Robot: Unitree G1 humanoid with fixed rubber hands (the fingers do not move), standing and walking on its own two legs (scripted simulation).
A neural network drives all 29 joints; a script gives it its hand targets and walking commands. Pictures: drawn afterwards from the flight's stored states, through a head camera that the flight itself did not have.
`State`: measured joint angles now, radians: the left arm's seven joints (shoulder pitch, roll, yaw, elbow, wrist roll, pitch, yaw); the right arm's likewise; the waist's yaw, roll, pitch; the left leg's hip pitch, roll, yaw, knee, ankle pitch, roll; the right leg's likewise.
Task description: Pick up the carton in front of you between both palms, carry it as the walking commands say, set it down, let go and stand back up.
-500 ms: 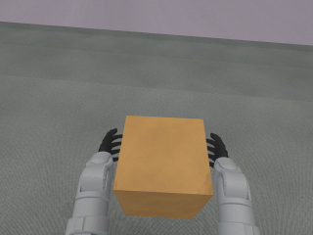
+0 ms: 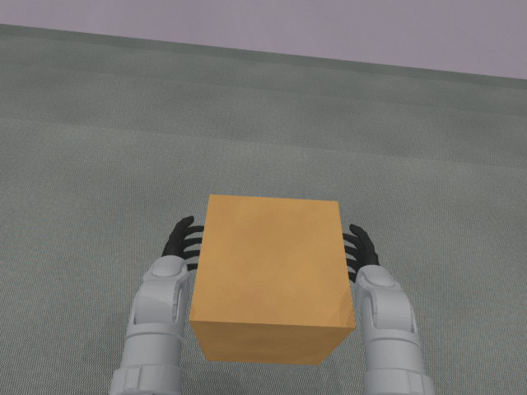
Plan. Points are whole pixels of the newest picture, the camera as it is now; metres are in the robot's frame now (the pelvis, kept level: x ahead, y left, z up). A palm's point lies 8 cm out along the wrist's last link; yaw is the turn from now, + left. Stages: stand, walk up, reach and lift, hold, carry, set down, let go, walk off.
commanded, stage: hold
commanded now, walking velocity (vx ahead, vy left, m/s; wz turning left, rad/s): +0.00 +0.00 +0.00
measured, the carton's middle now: (268, 286) +0.30 +0.00 -0.04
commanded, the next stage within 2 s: set down in 0.20 s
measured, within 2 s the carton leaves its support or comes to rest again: neither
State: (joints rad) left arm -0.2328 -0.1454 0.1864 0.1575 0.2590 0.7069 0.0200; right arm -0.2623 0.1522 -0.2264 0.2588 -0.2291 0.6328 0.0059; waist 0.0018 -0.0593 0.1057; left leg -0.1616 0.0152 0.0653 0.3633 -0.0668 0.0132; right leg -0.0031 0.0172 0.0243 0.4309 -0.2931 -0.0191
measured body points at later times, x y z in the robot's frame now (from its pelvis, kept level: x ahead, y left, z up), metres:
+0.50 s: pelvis +0.00 +0.03 -0.01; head +0.03 +0.06 +0.44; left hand +0.34 +0.17 +0.00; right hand +0.34 -0.13 +0.01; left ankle +0.09 +0.11 -0.74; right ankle -0.03 -0.11 -0.74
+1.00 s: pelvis -0.04 -0.01 -0.12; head +0.18 +0.03 +0.27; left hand +0.37 +0.17 -0.21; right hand +0.40 -0.13 -0.19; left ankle +0.09 +0.11 -0.74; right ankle -0.03 -0.11 -0.74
